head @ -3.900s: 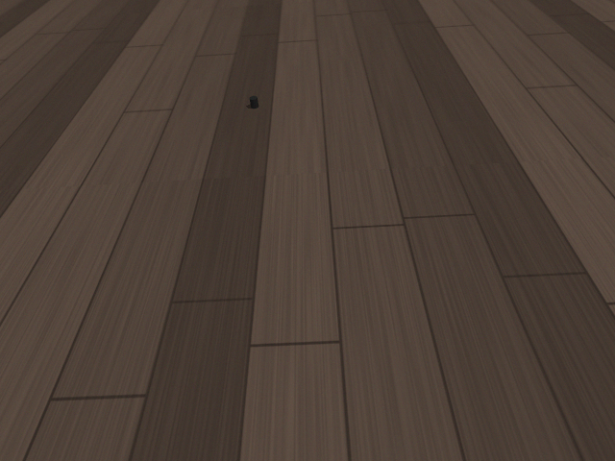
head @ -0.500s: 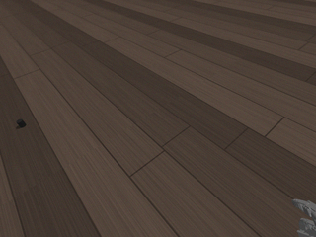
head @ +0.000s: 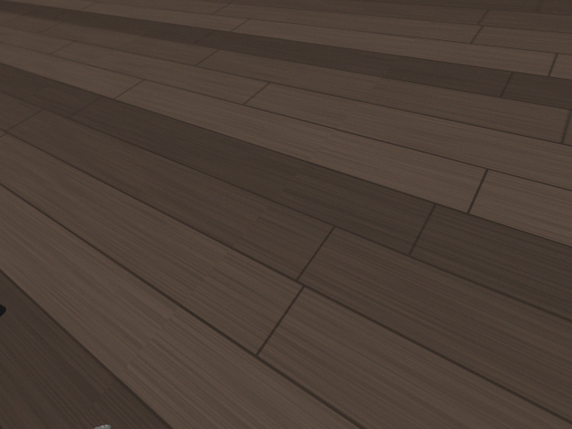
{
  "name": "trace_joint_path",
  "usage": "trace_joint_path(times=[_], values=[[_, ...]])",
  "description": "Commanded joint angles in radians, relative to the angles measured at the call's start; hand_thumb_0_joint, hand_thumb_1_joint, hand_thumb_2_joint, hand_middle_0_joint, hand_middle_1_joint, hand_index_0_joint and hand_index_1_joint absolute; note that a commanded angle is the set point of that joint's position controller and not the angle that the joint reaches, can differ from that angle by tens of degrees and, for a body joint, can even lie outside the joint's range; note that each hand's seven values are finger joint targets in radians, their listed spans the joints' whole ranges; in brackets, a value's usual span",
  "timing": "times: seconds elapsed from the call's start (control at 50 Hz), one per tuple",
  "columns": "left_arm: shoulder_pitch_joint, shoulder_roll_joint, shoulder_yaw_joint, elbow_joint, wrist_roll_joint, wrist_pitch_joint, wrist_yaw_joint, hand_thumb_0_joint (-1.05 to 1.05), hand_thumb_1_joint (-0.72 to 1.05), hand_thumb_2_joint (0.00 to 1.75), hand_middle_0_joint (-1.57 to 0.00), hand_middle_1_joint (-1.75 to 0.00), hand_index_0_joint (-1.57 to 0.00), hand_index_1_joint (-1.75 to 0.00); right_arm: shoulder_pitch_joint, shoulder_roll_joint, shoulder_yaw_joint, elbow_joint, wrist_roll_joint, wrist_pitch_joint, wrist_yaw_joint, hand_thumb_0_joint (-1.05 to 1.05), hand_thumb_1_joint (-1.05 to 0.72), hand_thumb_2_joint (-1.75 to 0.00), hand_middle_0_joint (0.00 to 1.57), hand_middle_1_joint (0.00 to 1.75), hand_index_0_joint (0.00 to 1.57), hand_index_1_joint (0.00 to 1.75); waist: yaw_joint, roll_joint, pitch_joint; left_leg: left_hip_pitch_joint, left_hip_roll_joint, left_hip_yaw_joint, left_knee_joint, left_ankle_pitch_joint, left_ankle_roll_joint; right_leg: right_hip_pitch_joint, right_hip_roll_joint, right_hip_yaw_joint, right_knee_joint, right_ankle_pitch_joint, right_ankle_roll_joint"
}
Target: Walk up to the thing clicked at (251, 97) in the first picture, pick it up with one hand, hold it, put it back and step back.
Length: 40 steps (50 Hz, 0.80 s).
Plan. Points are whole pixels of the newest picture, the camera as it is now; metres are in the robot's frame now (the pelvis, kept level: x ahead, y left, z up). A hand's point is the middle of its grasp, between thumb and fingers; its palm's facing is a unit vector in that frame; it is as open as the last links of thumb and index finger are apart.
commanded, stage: walk up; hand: left
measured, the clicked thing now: out of the picture +0.87 +1.34 -0.72
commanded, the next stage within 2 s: none
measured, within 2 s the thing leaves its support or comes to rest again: neither
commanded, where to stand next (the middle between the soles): +0.42 +1.35 m, yaw -29 degrees
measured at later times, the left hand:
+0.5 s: hand out of the picture +0.22 +0.52 -0.14, palm faces -0.19 -0.84 -0.51, open 7.4 cm
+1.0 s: hand out of the picture +0.37 +0.75 -0.13, palm faces -0.20 -0.76 -0.62, open 7.4 cm
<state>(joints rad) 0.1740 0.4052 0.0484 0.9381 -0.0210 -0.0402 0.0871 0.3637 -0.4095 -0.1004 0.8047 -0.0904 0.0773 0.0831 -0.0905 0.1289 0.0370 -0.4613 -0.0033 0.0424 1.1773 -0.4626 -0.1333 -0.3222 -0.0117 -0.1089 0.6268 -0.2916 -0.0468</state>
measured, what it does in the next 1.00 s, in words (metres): steps to the left: left foot, then right foot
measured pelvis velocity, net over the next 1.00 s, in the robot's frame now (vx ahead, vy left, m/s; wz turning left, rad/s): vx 0.23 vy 0.42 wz -0.22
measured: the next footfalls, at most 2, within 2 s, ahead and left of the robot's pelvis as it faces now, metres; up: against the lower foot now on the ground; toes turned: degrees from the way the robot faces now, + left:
left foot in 0.24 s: +0.19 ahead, +0.33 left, +0.00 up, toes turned -1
right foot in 0.58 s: +0.27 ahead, +0.15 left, +0.00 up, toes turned -15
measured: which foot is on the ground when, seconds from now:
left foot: up 0.00-0.22, down 0.24-0.58, up 0.60-0.94, down 0.96-1.00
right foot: down 0.00-0.26, up 0.28-0.56, down 0.58-0.98, up 1.00-1.00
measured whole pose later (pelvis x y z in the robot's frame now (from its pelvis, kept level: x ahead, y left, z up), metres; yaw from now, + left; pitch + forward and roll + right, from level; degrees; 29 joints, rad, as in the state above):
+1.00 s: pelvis +0.23 +0.42 -0.03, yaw -13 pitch +0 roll +0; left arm 0.29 0.53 0.10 0.87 0.05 -0.05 0.08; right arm 0.22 -0.49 -0.14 0.74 -0.09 0.07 0.11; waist 0.00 0.03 0.07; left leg -0.42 0.05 0.02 0.89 -0.48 -0.03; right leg -0.51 -0.19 0.12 0.87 -0.42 -0.03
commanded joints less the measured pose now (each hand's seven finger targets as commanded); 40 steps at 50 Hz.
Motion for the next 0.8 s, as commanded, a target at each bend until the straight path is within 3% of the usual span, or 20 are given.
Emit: trace_joint_path(times=[0.0, 0.08, 0.16, 0.22, 0.24, 0.26, 0.28, 0.3, 0.32, 0.36, 0.42, 0.46, 0.5, 0.54, 0.56, 0.58, 0.62, 0.64, 0.72, 0.78], values=[[0.005, 0.344, 0.085, -0.054, -0.001, -0.043, 0.042, 0.00, 0.90, 0.90, -0.20, -0.30, -0.20, -0.30, -0.083, -0.277, -0.078, -0.113, 0.029, -0.040, -0.002, 0.00, -0.90, -0.90, 0.20, 0.30, 0.20, 0.30, 0.022, -0.108, 0.016, -0.227, 0.133, -0.231, 0.078, 0.145, 0.053, 0.079, -0.320, 0.373, -0.356, -0.155, -0.177], [-0.014, 0.366, 0.106, -0.058, 0.038, -0.065, 0.016, 0.00, 0.90, 0.90, -0.20, -0.30, -0.20, -0.30, -0.105, -0.219, -0.056, -0.117, 0.032, -0.013, 0.048, 0.00, -0.90, -0.90, 0.20, 0.30, 0.20, 0.30, 0.018, -0.267, 0.092, -0.094, 0.171, -0.135, -0.143, 0.226, 0.084, -0.111, -0.205, 0.158, -0.316, -0.096, -0.121], [-0.009, 0.406, 0.114, -0.059, 0.053, -0.063, 0.005, 0.00, 0.90, 0.90, -0.20, -0.30, -0.20, -0.30, -0.145, -0.220, -0.066, -0.105, 0.041, -0.025, 0.061, 0.00, -0.90, -0.90, 0.20, 0.30, 0.20, 0.30, 0.018, -0.318, 0.049, 0.186, 0.150, -0.030, -0.407, 0.273, 0.099, -0.250, -0.177, 0.107, -0.247, -0.090, -0.105], [-0.004, 0.348, 0.095, -0.059, 0.056, -0.039, 0.004, 0.00, 0.90, 0.90, -0.20, -0.30, -0.20, -0.30, 0.053, -0.253, -0.102, -0.030, 0.025, -0.027, 0.038, 0.00, -0.90, -0.90, 0.20, 0.30, 0.20, 0.30, -0.103, -0.103, -0.086, 0.462, 0.045, 0.060, -0.546, 0.186, 0.107, -0.308, -0.117, 0.035, 0.132, -0.023, -0.057], [0.052, 0.258, 0.066, -0.050, 0.053, -0.031, 0.007, 0.00, 0.90, 0.90, -0.20, -0.30, -0.20, -0.30, 0.126, -0.295, -0.115, -0.022, 0.010, -0.036, 0.026, 0.00, -0.90, -0.90, 0.20, 0.30, 0.20, 0.30, -0.150, 0.098, -0.099, 0.484, 0.097, -0.056, -0.691, 0.042, 0.138, -0.358, -0.025, 0.011, 0.385, -0.109, -0.031], [0.073, 0.184, 0.050, -0.074, 0.029, -0.028, 0.016, 0.00, 0.90, 0.90, -0.20, -0.30, -0.20, -0.30, 0.059, -0.384, -0.115, -0.049, 0.009, -0.050, 0.015, 0.00, -0.90, -0.90, 0.20, 0.30, 0.20, 0.30, -0.094, 0.314, -0.053, 0.489, 0.317, -0.436, -0.864, 0.138, 0.201, -0.559, 0.109, 0.035, 0.545, -0.332, -0.011], [0.084, 0.211, 0.044, -0.051, 0.028, -0.035, 0.042, 0.00, 0.90, 0.90, -0.20, -0.30, -0.20, -0.30, -0.026, -0.450, -0.131, -0.063, 0.027, -0.053, -0.001, 0.00, -0.90, -0.90, 0.20, 0.30, 0.20, 0.30, -0.048, 0.337, -0.093, 0.435, 0.397, -0.623, -0.914, 0.027, 0.311, -0.525, 0.026, 0.144, 0.642, -0.311, -0.046], [0.084, 0.253, 0.042, -0.037, 0.022, -0.040, 0.045, 0.00, 0.90, 0.90, -0.20, -0.30, -0.20, -0.30, -0.087, -0.414, -0.125, -0.092, 0.031, -0.050, -0.008, 0.00, -0.90, -0.90, 0.20, 0.30, 0.20, 0.30, -0.026, 0.269, -0.079, 0.345, 0.407, -0.581, -0.900, -0.011, 0.361, -0.493, -0.027, 0.143, 0.653, -0.239, -0.041], [0.055, 0.290, 0.051, -0.016, 0.002, -0.043, 0.038, 0.00, 0.90, 0.90, -0.20, -0.30, -0.20, -0.30, -0.127, -0.347, -0.104, -0.109, 0.024, -0.052, -0.015, 0.00, -0.90, -0.90, 0.20, 0.30, 0.20, 0.30, -0.039, 0.179, -0.045, 0.305, 0.338, -0.414, -0.833, 0.064, 0.346, -0.464, -0.049, 0.140, 0.606, -0.193, -0.025], [0.145, 0.314, 0.072, 0.026, -0.016, -0.039, 0.024, 0.00, 0.90, 0.90, -0.20, -0.30, -0.20, -0.30, -0.193, -0.283, -0.072, -0.129, 0.017, -0.057, -0.021, 0.00, -0.90, -0.90, 0.20, 0.30, 0.20, 0.30, 0.017, 0.189, -0.036, 0.317, 0.242, -0.229, -0.750, 0.176, 0.308, -0.435, -0.058, 0.135, 0.533, -0.123, -0.010], [0.181, 0.280, 0.064, 0.032, -0.005, -0.034, 0.016, 0.00, 0.90, 0.90, -0.20, -0.30, -0.20, -0.30, -0.181, -0.249, -0.056, -0.141, 0.009, -0.052, -0.022, 0.00, -0.90, -0.90, 0.20, 0.30, 0.20, 0.30, 0.009, 0.159, -0.089, 0.390, 0.238, -0.183, -0.700, 0.407, 0.363, -0.359, -0.057, 0.051, 0.366, -0.126, 0.022], [0.184, 0.267, 0.062, 0.016, -0.001, -0.037, 0.013, 0.00, 0.90, 0.90, -0.20, -0.30, -0.20, -0.30, -0.196, -0.242, -0.050, -0.166, 0.011, -0.047, -0.024, 0.00, -0.90, -0.90, 0.20, 0.30, 0.20, 0.30, 0.023, 0.123, -0.087, 0.286, 0.292, -0.188, -0.712, 0.429, 0.398, -0.216, -0.080, 0.044, 0.263, -0.075, 0.006], [0.266, 0.262, 0.070, 0.035, 0.009, -0.036, 0.016, 0.00, 0.90, 0.90, -0.20, -0.30, -0.20, -0.30, -0.269, -0.235, -0.038, -0.192, 0.014, -0.035, -0.020, 0.00, -0.90, -0.90, 0.20, 0.30, 0.20, 0.30, 0.088, 0.045, -0.087, 0.112, 0.255, -0.128, -0.647, 0.338, 0.364, 0.019, -0.077, 0.053, 0.096, 0.071, -0.017], [0.469, 0.336, 0.117, 0.089, 0.035, -0.037, 0.035, 0.00, 0.90, 0.90, -0.20, -0.30, -0.20, -0.30, -0.305, -0.183, -0.018, -0.220, 0.030, -0.025, -0.010, 0.00, -0.90, -0.90, 0.20, 0.30, 0.20, 0.30, 0.212, -0.220, -0.143, -0.177, 0.142, -0.006, -0.300, 0.257, 0.250, 0.421, -0.110, 0.157, -0.093, 0.173, 0.004], [0.467, 0.401, 0.137, 0.057, 0.047, -0.039, 0.047, 0.00, 0.90, 0.90, -0.20, -0.30, -0.20, -0.30, -0.228, -0.141, 0.002, -0.217, 0.033, -0.018, -0.008, 0.00, -0.90, -0.90, 0.20, 0.30, 0.20, 0.30, 0.195, -0.391, -0.114, -0.364, 0.014, -0.012, -0.130, -0.066, 0.185, 0.471, -0.278, 0.452, -0.244, 0.014, -0.026], [0.349, 0.401, 0.124, -0.008, 0.050, -0.035, 0.050, 0.00, 0.90, 0.90, -0.20, -0.30, -0.20, -0.30, -0.146, -0.194, -0.011, -0.185, 0.029, 0.004, -0.014, 0.00, -0.90, -0.90, 0.20, 0.30, 0.20, 0.30, 0.136, -0.242, -0.096, -0.344, 0.024, -0.174, 0.004, -0.045, 0.147, 0.331, -0.397, 0.666, -0.356, -0.299, -0.064], [0.147, 0.407, 0.120, -0.086, 0.038, -0.033, 0.050, 0.00, 0.90, 0.90, -0.20, -0.30, -0.20, -0.30, -0.089, -0.281, -0.051, -0.151, 0.022, 0.016, -0.016, 0.00, -0.90, -0.90, 0.20, 0.30, 0.20, 0.30, 0.071, -0.214, -0.011, -0.299, 0.058, -0.184, 0.096, -0.033, 0.135, 0.104, -0.447, 0.706, -0.404, -0.477, -0.181], [0.109, 0.368, 0.121, -0.109, 0.039, -0.040, 0.043, 0.00, 0.90, 0.90, -0.20, -0.30, -0.20, -0.30, -0.107, -0.303, -0.063, -0.126, 0.012, 0.015, -0.012, 0.00, -0.90, -0.90, 0.20, 0.30, 0.20, 0.30, 0.063, -0.214, 0.021, -0.258, 0.099, -0.194, 0.114, -0.012, 0.133, 0.004, -0.421, 0.659, -0.388, -0.466, -0.197], [0.099, 0.353, 0.118, -0.119, 0.049, -0.043, 0.028, 0.00, 0.90, 0.90, -0.20, -0.30, -0.20, -0.30, -0.069, -0.289, -0.075, -0.092, 0.004, 0.016, 0.016, 0.00, -0.90, -0.90, 0.20, 0.30, 0.20, 0.30, 0.045, -0.251, 0.020, -0.121, 0.094, -0.155, 0.061, 0.093, 0.125, -0.130, -0.287, 0.354, -0.293, -0.307, -0.139], [0.104, 0.393, 0.130, -0.131, 0.060, -0.044, 0.019, 0.00, 0.90, 0.90, -0.20, -0.30, -0.20, -0.30, -0.091, -0.261, -0.073, -0.111, 0.006, 0.018, 0.034, 0.00, -0.90, -0.90, 0.20, 0.30, 0.20, 0.30, 0.056, -0.313, 0.027, -0.074, 0.100, -0.099, -0.041, 0.119, 0.116, -0.191, -0.236, 0.277, -0.271, -0.307, -0.134]])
